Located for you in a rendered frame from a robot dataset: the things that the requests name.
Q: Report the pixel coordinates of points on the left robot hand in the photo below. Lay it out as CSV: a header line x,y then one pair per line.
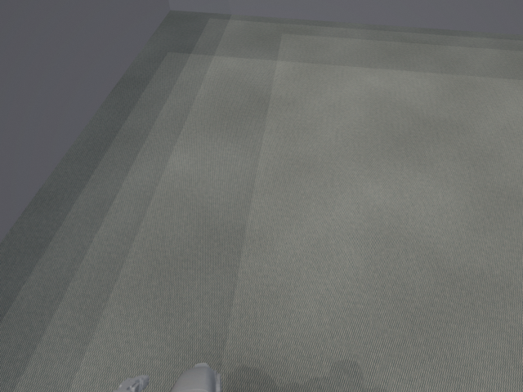
x,y
136,384

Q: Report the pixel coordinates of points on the robot left thigh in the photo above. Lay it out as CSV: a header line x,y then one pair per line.
x,y
198,379

